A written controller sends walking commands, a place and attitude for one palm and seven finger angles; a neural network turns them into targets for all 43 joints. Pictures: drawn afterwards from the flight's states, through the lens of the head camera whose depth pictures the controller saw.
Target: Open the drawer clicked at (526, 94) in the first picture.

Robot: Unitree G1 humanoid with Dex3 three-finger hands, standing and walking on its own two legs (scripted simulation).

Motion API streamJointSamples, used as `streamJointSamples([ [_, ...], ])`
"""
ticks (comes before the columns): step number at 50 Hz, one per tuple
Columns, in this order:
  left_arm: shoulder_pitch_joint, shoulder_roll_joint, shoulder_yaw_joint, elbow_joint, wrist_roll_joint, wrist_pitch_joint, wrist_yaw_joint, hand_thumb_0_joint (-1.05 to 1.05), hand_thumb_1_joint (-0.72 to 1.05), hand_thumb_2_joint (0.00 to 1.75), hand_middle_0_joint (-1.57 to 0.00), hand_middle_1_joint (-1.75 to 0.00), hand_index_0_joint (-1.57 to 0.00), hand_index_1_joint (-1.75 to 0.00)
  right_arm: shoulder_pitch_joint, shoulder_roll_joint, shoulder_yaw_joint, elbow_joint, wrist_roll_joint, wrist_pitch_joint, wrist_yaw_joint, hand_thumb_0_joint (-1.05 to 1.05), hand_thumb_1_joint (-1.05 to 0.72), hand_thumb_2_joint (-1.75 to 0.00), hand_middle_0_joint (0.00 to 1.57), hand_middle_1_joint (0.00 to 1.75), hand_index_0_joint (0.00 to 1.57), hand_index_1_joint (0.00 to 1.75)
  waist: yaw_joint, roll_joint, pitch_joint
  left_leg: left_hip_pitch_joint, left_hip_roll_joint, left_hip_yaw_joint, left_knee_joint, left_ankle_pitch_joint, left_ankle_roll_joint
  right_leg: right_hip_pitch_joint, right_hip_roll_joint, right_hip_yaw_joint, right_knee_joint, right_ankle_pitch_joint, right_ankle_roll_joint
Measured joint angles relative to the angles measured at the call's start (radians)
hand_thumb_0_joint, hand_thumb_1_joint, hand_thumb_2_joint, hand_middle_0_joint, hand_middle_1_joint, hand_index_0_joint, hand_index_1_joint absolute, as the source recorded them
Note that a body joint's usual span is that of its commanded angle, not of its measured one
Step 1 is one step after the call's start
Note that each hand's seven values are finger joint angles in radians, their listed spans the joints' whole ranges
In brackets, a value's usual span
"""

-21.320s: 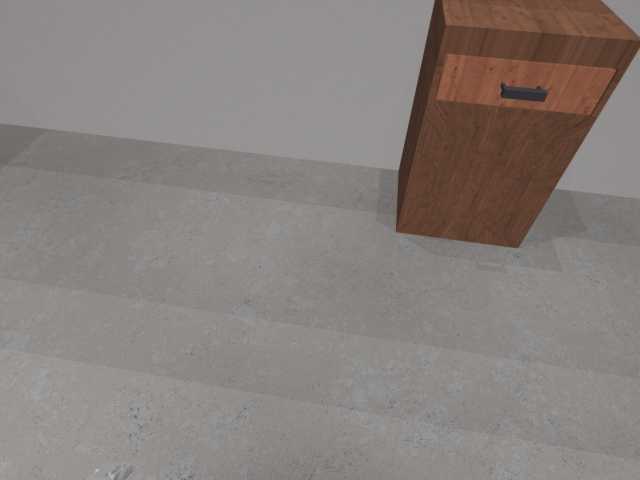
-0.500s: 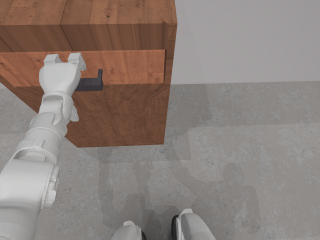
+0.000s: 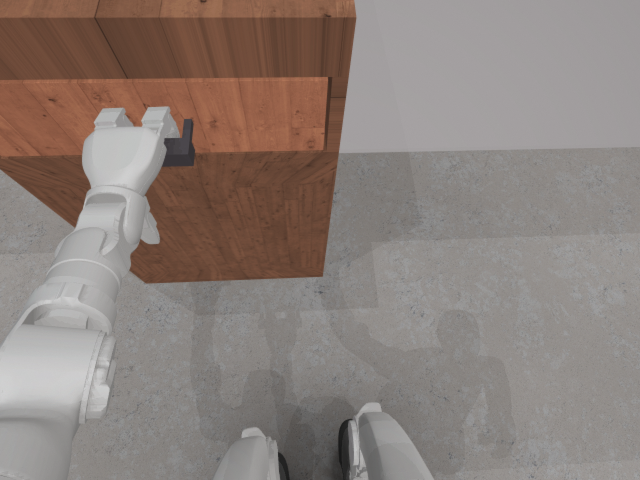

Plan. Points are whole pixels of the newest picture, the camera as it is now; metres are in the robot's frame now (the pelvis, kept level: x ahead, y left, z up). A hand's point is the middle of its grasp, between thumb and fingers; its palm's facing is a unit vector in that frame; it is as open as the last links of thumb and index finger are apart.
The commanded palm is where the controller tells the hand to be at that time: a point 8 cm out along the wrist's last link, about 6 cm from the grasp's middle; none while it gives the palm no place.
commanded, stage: lower the fingers behind the handle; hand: left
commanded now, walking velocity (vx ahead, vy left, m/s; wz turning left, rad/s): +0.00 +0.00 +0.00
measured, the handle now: (146, 139) +0.55 +0.19 +0.01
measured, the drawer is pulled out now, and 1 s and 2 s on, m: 0.00 0.00 0.03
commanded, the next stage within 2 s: close the thumb around the handle in 0.64 s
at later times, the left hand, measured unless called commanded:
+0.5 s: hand (141, 180) +0.50 +0.20 -0.01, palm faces -0.06 -0.03 -1.00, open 13.8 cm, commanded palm +0.49 +0.22 +0.04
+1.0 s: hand (141, 180) +0.50 +0.20 -0.01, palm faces -0.07 -0.03 -1.00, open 11.9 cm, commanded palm +0.49 +0.22 +0.04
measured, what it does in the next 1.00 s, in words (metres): stands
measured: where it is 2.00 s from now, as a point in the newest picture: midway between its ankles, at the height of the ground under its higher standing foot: outside the picture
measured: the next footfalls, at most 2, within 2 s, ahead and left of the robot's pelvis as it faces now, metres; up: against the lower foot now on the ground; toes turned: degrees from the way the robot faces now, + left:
none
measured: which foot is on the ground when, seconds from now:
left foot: down 0.00-1.00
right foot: down 0.00-1.00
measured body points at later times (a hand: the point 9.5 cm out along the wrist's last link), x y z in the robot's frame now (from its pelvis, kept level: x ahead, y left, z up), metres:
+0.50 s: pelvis -0.02 -0.01 -0.01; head +0.14 -0.01 +0.41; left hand +0.50 +0.20 +0.04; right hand -0.02 -0.29 -0.14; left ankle -0.03 +0.09 -0.66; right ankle +0.03 -0.11 -0.66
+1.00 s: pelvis -0.03 +0.00 -0.01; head +0.13 +0.00 +0.41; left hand +0.50 +0.20 +0.04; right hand -0.04 -0.27 -0.14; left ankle -0.03 +0.09 -0.66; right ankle +0.03 -0.11 -0.66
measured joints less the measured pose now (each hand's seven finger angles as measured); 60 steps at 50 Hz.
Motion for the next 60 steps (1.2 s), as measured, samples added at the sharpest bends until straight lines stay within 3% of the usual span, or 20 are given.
streamJointSamples([
  [4,-0.02,-0.021,-0.022,0.012,-0.011,0.061,0.023,0.0,-0.49,0.3,-0.33,-1.21,-0.34,-1.21,-0.02,0.008,0.0,0.018,0.004,0.008,0.011,0.01,-0.9,-0.89,0.2,0.3,0.2,0.3,0.006,0.008,0.006,-0.007,0.001,-0.007,0.005,0.002,-0.002,-0.002,0.0,-0.007,0.0,0.002,-0.001],
  [10,-0.062,-0.018,-0.048,0.088,-0.04,0.137,-0.036,0.0,-0.49,0.3,-0.31,-1.2,-0.33,-1.21,-0.04,0.019,0.031,0.01,0.022,0.013,0.003,0.01,-0.9,-0.89,0.2,0.3,0.21,0.3,-0.014,0.007,0.014,0.027,0.002,-0.006,-0.029,0.02,-0.003,0.03,0.003,-0.005,-0.032,0.02,-0.004],
  [17,-0.066,0.034,-0.032,0.088,-0.054,0.061,-0.12,0.0,-0.49,0.3,-0.3,-1.2,-0.32,-1.2,-0.02,0.01,0.046,-0.019,0.025,-0.002,-0.023,0.01,-0.9,-0.89,0.2,0.3,0.21,0.3,-0.024,0.002,0.011,0.015,0.004,-0.004,-0.013,0.019,-0.005,0.015,0.005,-0.003,-0.013,0.019,-0.009],
  [24,-0.064,0.069,-0.012,0.046,-0.037,-0.012,-0.094,0.0,-0.49,0.3,-0.32,-1.22,-0.32,-1.2,-0.005,-0.006,0.035,-0.024,0.022,-0.015,-0.027,0.01,-0.9,-0.89,0.2,0.3,0.21,0.3,-0.02,-0.002,0.008,-0.054,0.007,-0.004,0.053,0.002,-0.004,-0.053,0.004,-0.005,0.047,0.006,-0.01],
  [31,-0.087,0.071,-0.004,0.045,-0.031,0.012,-0.056,0.0,-0.49,0.3,-0.34,-1.23,-0.32,-1.2,-0.021,-0.009,0.036,-0.017,0.025,-0.012,-0.016,0.01,-0.9,-0.89,0.2,0.3,0.21,0.3,-0.027,0.0,0.012,-0.094,0.007,-0.003,0.081,0.002,0.0,-0.091,0.003,-0.004,0.069,0.011,-0.008],
  [41,-0.105,0.074,-0.006,0.079,-0.049,0.049,-0.104,0.0,-0.47,0.3,-0.3,-1.21,-0.32,-1.2,-0.022,-0.002,0.061,-0.032,0.038,-0.005,-0.024,0.01,-0.9,-0.89,0.2,0.3,0.21,0.3,-0.046,0.004,0.025,-0.066,0.006,0.008,0.048,0.023,0.007,-0.063,0.004,0.007,0.032,0.036,0.0],
  [52,-0.102,0.08,-0.009,0.063,-0.04,-0.004,-0.088,0.0,-0.1,0.47,-0.32,-1.24,-0.35,-1.24,-0.003,-0.007,0.058,-0.031,0.033,-0.013,-0.031,0.01,-0.9,-0.89,0.2,0.3,0.21,0.3,-0.039,0.002,0.019,-0.09,0.001,0.007,0.072,0.013,0.014,-0.084,-0.001,0.008,0.053,0.027,0.006],
  [60,-0.119,0.061,-0.026,0.076,-0.035,0.033,-0.055,0.0,0.32,0.64,-0.35,-1.27,-0.38,-1.28,-0.019,-0.008,0.054,-0.026,0.033,-0.008,-0.022,0.01,-0.9,-0.89,0.2,0.3,0.21,0.3,-0.039,0.004,0.018,-0.097,-0.001,0.004,0.078,0.01,0.017,-0.088,-0.004,0.006,0.055,0.026,0.01],
])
